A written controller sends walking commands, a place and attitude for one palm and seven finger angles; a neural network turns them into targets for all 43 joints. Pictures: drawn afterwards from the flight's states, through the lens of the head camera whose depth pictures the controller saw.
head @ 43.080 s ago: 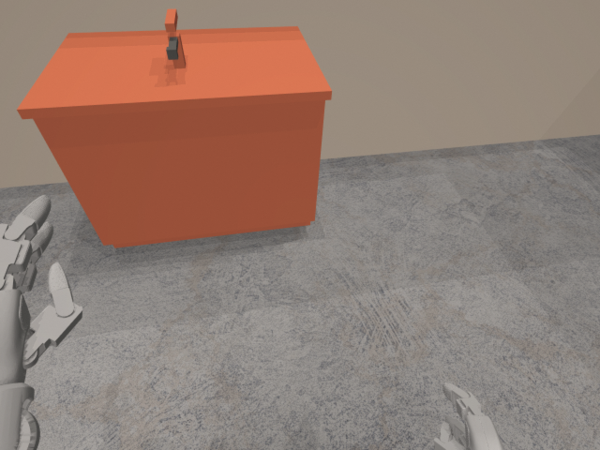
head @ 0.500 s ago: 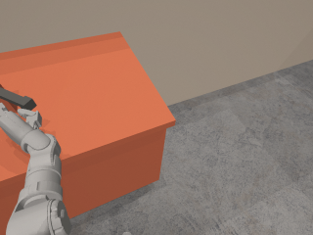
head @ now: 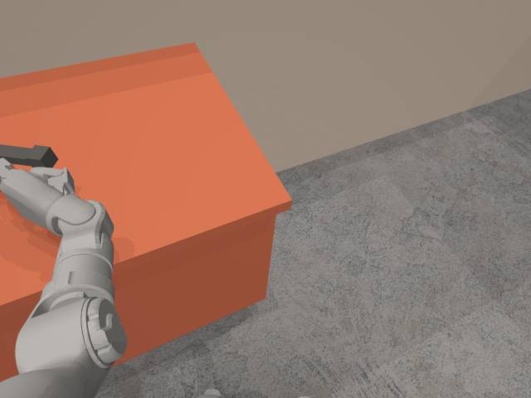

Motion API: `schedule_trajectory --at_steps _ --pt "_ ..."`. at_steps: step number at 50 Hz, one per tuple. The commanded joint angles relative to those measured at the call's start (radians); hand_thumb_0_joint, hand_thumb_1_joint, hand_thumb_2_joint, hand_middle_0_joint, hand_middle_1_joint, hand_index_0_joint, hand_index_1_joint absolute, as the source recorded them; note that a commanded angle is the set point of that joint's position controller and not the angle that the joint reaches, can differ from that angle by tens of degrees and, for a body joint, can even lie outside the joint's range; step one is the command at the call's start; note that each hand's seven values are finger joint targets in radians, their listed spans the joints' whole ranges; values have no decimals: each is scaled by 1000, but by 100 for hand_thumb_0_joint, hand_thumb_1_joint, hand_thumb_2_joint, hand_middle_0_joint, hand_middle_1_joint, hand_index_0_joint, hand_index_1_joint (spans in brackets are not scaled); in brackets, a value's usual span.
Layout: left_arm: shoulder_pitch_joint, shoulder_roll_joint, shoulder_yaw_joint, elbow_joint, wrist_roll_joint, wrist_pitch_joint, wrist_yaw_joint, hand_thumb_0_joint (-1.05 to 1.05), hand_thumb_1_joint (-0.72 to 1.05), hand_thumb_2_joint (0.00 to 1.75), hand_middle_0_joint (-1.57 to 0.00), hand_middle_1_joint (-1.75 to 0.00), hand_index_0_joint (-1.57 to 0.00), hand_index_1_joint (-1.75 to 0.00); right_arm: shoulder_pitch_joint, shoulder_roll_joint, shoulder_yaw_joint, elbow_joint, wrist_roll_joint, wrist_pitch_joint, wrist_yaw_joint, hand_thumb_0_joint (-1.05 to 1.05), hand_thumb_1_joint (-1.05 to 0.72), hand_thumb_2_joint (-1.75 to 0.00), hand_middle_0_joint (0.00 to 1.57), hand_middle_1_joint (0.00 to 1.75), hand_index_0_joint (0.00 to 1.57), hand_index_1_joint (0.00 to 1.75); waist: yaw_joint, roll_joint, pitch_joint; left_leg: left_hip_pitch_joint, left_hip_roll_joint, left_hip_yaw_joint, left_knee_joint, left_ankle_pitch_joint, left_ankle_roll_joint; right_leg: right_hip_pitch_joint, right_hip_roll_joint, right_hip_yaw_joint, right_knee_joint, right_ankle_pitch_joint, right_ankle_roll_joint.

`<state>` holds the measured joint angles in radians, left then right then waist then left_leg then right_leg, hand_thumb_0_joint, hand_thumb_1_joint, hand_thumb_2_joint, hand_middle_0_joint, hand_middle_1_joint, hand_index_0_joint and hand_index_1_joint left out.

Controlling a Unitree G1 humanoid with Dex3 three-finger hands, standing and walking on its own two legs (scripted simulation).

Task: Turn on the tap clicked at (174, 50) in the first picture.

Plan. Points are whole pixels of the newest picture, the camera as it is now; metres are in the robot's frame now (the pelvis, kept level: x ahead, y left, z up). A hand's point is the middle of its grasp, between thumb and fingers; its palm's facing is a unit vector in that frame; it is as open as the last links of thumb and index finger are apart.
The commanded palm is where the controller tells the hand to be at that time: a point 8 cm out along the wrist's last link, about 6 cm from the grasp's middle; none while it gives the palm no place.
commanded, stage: push the lever round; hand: left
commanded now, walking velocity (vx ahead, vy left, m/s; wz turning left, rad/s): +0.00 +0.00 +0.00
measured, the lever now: (42, 158) +0.47 +0.33 +0.08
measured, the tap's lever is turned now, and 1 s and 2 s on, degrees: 58 81 81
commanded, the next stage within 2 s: lift the hand up off the lever in 0.72 s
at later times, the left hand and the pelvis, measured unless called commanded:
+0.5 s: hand (76, 162) +0.47 +0.28 +0.08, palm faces +0.87 -0.48 -0.12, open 7.8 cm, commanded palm +0.42 +0.29 +0.08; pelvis +0.01 +0.00 +0.00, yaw +0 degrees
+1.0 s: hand (81, 149) +0.50 +0.28 +0.08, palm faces +0.86 -0.49 -0.12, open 7.8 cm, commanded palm +0.44 +0.29 +0.09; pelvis +0.01 +0.00 +0.00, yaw -1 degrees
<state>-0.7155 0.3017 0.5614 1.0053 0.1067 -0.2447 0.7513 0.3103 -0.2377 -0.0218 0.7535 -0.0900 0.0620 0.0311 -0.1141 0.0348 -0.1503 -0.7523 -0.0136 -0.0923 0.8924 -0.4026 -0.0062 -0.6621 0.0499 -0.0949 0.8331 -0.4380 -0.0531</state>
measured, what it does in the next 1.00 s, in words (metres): stands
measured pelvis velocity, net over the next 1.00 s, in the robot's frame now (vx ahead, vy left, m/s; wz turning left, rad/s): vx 0.01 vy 0.00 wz -0.01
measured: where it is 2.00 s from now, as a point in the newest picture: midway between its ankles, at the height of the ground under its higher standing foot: outside the picture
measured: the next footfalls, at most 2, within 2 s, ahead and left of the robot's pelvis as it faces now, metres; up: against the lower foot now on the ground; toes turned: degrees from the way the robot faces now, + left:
none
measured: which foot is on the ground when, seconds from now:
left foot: down 0.00-1.00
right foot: down 0.00-1.00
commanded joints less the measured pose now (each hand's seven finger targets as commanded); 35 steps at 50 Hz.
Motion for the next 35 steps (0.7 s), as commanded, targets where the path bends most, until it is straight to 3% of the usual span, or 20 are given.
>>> schedule_trajectory --at_steps 1,5,7,10,11,15,16,20,25,27,28,31,35 --pt "-418 221 -22 -218 40 -62 25 0 90 90 -15 -15 -15 -15 93 -155 -52 -63 -4 -14 8 0 -90 -90 20 30 20 30 -7 83 -362 289 3 3 -71 416 26 130 -20 44 -94 395 38" --pt "-398 205 -25 -200 44 -46 41 0 90 90 -15 -15 -15 -15 103 -155 -57 -62 -8 -8 22 0 -90 -90 20 30 20 30 -6 43 -350 269 4 7 -74 419 29 149 -18 39 -99 409 41" --pt "-427 182 -41 -200 50 -44 50 0 90 90 -15 -15 -15 -15 104 -154 -58 -54 -8 -7 27 0 -90 -90 20 30 20 30 -15 61 -325 281 6 0 -82 414 26 123 -18 35 -102 382 39" --pt "-429 198 -30 -187 61 -43 61 0 90 90 -15 -15 -15 -15 104 -155 -59 -53 -12 -8 33 0 -90 -90 20 30 20 30 -14 37 -318 263 5 4 -83 392 32 129 -16 35 -108 377 39" --pt "-452 216 -17 -181 68 -45 64 0 90 90 -15 -15 -15 -15 102 -155 -56 -46 -13 -9 32 0 -90 -90 20 30 20 30 -17 61 -296 257 6 0 -87 371 30 110 -18 35 -107 352 38" --pt "-491 270 9 -144 85 -54 69 0 90 90 -15 -15 -15 -15 111 -155 -54 -45 -18 -13 30 0 -90 -90 20 30 20 30 -25 24 -313 207 0 13 -78 322 44 131 -23 47 -107 353 45" --pt "-510 293 23 -152 92 -58 69 0 90 90 -15 -15 -15 -15 118 -157 -54 -40 -19 -11 27 0 -90 -90 20 30 20 30 -22 51 -318 219 3 10 -81 330 40 125 -25 47 -102 352 42" --pt "-499 282 6 -140 93 -57 60 0 90 90 -15 -15 -15 -15 133 -154 -54 -47 -20 -11 31 0 -90 -90 20 30 20 30 -21 67 -365 239 2 17 -69 377 40 139 -22 48 -96 398 44" --pt "-502 272 -3 -94 83 -47 47 0 90 90 -15 -15 -15 -15 141 -158 -52 -51 -16 -10 34 0 -90 -90 20 30 20 30 -29 56 -337 220 0 17 -74 347 44 133 -19 50 -109 382 46" --pt "-553 275 -14 -92 85 -53 48 0 90 90 -15 -15 -15 -15 147 -161 -50 -41 -15 -10 32 0 -90 -90 20 30 20 30 -47 65 -321 228 5 7 -78 335 42 103 -19 46 -110 352 45" --pt "-548 284 -3 -77 85 -53 50 0 90 90 -15 -15 -15 -15 149 -161 -52 -40 -16 -11 33 0 -90 -90 20 30 20 30 -42 67 -319 223 3 8 -77 331 43 100 -18 47 -109 348 45" --pt "-594 262 -26 -81 90 -59 56 0 90 90 -15 -15 -15 -15 153 -163 -51 -31 -20 -15 36 0 -90 -90 20 30 20 30 -58 97 -325 252 8 -2 -72 341 38 58 -15 42 -106 329 42" --pt "-594 317 5 -52 96 -55 61 0 90 90 -15 -15 -15 -15 166 -165 -51 -32 -24 -16 37 0 -90 -90 20 30 20 30 -52 71 -360 217 2 12 -60 340 46 98 -18 52 -106 369 48"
